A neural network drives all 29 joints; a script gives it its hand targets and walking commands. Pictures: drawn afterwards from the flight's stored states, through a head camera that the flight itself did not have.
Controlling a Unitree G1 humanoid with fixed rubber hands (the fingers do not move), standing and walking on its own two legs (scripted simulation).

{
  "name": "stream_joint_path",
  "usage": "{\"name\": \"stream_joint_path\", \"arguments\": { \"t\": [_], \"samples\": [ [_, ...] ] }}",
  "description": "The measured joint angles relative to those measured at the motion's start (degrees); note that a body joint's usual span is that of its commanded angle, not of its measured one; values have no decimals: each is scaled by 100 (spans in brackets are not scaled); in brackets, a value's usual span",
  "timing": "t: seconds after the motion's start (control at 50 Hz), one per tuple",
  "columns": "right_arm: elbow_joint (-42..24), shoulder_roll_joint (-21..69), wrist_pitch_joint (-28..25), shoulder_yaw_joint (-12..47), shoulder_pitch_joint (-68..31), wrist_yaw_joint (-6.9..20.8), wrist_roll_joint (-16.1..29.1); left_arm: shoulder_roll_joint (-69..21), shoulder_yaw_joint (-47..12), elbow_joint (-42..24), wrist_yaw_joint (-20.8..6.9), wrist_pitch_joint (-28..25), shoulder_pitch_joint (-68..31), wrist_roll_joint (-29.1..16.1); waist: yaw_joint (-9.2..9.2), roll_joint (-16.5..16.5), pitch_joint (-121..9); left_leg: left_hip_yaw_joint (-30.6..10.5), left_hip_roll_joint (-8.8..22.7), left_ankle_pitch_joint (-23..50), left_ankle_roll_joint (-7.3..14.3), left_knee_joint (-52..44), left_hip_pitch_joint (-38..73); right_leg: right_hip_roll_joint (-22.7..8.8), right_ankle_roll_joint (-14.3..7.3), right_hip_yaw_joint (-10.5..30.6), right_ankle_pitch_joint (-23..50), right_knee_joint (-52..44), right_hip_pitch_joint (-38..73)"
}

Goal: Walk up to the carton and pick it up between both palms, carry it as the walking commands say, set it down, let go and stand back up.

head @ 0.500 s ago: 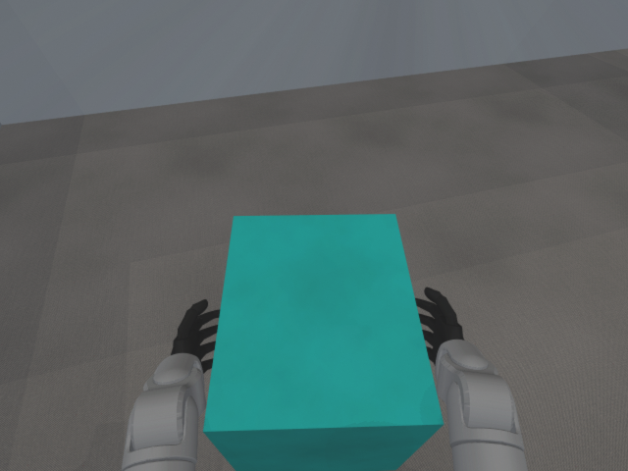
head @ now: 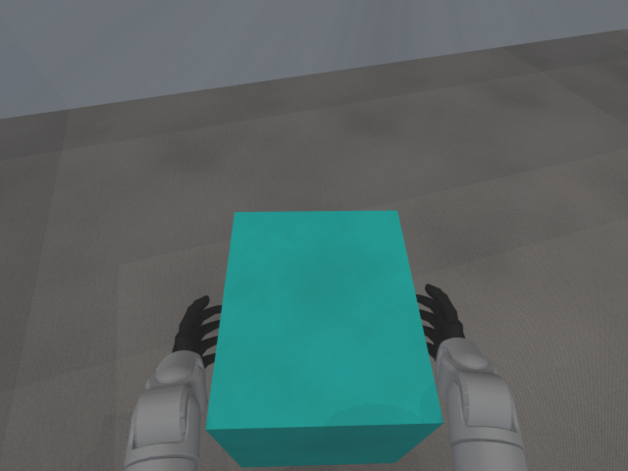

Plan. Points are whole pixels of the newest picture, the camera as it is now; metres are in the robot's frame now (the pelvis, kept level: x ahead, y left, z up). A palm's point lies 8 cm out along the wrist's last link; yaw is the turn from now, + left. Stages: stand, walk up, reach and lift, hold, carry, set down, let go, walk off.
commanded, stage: carry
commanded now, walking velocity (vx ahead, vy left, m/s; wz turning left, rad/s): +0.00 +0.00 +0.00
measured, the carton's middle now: (317, 341) +0.32 -0.01 -0.04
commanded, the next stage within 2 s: hold in 0.80 s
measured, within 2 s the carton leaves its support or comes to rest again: neither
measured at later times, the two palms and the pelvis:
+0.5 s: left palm (198, 348) +0.28 +0.15 +0.03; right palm (452, 333) +0.29 -0.18 +0.03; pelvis +0.01 -0.01 +0.00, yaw +0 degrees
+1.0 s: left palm (196, 354) +0.27 +0.15 +0.03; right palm (460, 348) +0.26 -0.18 +0.04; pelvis +0.01 -0.01 +0.01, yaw -10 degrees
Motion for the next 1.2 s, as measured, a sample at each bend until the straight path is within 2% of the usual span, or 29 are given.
{"name": "stream_joint_path", "arguments": {
  "t": [0.56,0.62,0.72,0.82,0.9,0.98,1.02,1.08,1.2],
  "samples": [
    [-114,38,222,46,43,-59,29,-12,52,-115,-38,170,93,-74,34,-42,-42,31,51,-137,-113,-23,286,26,-72,1,-121,-65,288],
    [-295,43,318,87,94,-89,78,3,21,-296,-15,281,131,-138,44,-45,-20,33,64,-134,-123,-32,308,37,-79,1,-113,-81,310],
    [-136,53,302,54,53,-81,6,6,59,-111,-64,259,74,-65,53,-68,-82,34,74,-113,-136,-64,331,45,-91,-6,-96,-109,329],
    [-346,58,419,83,64,-116,70,14,18,-358,-10,396,101,-140,57,-90,14,15,60,-29,-141,-134,412,50,-99,5,-70,-142,385],
    [-93,62,250,311,15,-141,8,147,35,-468,-77,339,286,-72,230,-290,634,-644,-332,107,-130,-721,1351,99,-104,448,135,-452,1032],
    [-20,53,196,442,86,-218,194,223,14,-617,-78,403,433,-80,508,-286,805,-1052,-406,134,-193,-1033,1772,278,-87,929,350,-752,1277],
    [51,57,163,471,48,-299,244,256,18,-600,-58,436,379,-74,603,-261,825,-1059,-382,62,-252,-1067,1852,332,-70,1064,422,-819,1327],
    [138,64,153,450,-46,-326,241,271,67,-540,-69,469,272,-70,637,-258,792,-1078,-405,105,-328,-1106,1904,325,-21,1121,482,-891,1387],
    [514,97,141,270,-331,-244,110,211,239,-283,-102,558,6,46,633,-291,739,-1060,-488,186,-191,-1184,2030,241,102,1166,590,-1054,1553]
  ]
}}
